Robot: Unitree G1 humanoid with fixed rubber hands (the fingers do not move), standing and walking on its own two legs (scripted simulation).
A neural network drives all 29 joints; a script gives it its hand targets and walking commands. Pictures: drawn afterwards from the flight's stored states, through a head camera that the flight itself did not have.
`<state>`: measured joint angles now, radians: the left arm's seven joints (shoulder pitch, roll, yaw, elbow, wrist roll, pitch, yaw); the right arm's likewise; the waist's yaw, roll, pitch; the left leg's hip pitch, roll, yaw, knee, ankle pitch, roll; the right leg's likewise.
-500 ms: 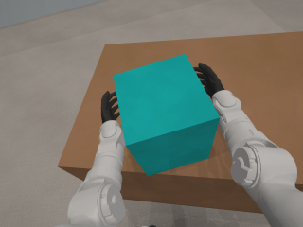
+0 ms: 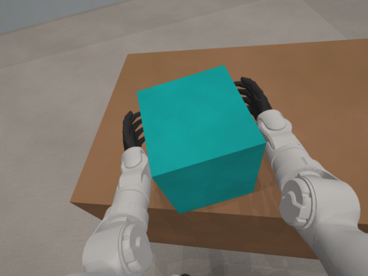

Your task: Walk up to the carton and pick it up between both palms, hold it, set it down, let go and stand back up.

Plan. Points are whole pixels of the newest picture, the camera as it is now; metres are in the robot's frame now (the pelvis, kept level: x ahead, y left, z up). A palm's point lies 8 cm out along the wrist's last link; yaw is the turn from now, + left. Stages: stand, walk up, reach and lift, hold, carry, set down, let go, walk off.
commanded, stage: reach and lift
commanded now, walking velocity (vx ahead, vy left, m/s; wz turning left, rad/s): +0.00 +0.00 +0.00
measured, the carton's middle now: (199, 146) +0.40 +0.06 +0.01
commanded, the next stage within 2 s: none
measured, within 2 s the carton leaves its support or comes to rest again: leaves its support in 0.66 s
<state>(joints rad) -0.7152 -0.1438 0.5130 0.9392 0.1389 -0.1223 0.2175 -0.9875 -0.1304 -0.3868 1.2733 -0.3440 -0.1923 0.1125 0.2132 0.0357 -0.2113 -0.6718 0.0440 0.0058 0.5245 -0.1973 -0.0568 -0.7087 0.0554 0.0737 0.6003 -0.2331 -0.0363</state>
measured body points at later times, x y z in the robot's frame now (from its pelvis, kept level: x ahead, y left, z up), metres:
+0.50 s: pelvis -0.02 +0.00 +0.00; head +0.05 -0.04 +0.44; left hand +0.36 +0.21 +0.04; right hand +0.46 -0.07 +0.06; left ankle +0.01 +0.16 -0.72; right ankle +0.01 -0.09 -0.72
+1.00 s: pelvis -0.02 +0.00 +0.00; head +0.01 -0.04 +0.45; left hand +0.36 +0.20 +0.08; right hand +0.45 -0.08 +0.09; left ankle +0.01 +0.16 -0.72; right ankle +0.01 -0.09 -0.72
